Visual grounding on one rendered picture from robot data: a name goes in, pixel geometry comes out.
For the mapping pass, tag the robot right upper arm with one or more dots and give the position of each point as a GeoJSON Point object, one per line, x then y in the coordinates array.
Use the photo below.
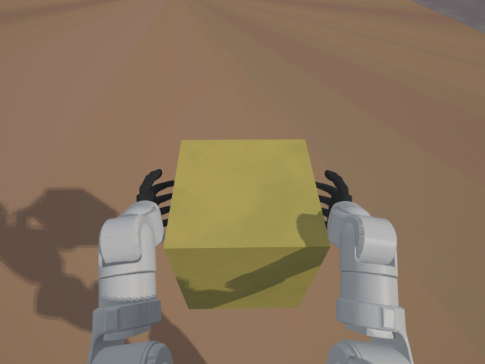
{"type": "Point", "coordinates": [360, 352]}

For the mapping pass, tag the robot left upper arm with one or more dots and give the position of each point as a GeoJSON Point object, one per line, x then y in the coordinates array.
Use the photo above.
{"type": "Point", "coordinates": [147, 352]}

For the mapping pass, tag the carton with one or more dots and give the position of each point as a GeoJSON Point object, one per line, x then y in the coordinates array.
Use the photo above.
{"type": "Point", "coordinates": [245, 228]}

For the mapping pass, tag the robot right hand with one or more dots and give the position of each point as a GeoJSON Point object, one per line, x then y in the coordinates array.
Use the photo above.
{"type": "Point", "coordinates": [338, 193]}

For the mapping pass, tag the left robot forearm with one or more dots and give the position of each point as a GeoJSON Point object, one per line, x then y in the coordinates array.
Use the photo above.
{"type": "Point", "coordinates": [128, 305]}

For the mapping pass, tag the right robot forearm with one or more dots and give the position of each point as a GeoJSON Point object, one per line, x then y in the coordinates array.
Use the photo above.
{"type": "Point", "coordinates": [368, 302]}

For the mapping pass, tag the robot left hand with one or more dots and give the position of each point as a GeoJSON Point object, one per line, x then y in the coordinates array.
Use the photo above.
{"type": "Point", "coordinates": [148, 192]}

